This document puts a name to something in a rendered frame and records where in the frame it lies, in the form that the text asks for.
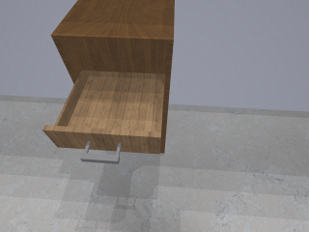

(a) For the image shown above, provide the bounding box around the cabinet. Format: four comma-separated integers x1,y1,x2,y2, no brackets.
51,0,175,154

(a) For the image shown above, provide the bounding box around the drawer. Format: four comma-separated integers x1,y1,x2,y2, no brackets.
42,70,165,155

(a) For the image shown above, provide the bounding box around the handle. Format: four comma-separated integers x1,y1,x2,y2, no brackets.
80,141,122,164

